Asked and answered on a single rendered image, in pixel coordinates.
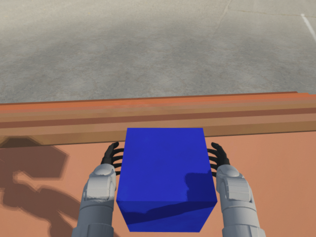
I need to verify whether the right robot hand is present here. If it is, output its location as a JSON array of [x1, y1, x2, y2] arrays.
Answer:
[[207, 142, 230, 177]]

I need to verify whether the left robot hand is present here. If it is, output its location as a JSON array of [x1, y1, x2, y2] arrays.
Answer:
[[101, 142, 124, 176]]

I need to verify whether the carton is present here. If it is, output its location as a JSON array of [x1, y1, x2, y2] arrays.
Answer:
[[116, 128, 217, 233]]

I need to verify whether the robot left forearm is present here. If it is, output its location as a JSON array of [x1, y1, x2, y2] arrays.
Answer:
[[71, 163, 116, 237]]

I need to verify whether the robot right forearm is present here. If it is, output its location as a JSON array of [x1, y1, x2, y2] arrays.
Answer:
[[216, 164, 266, 237]]

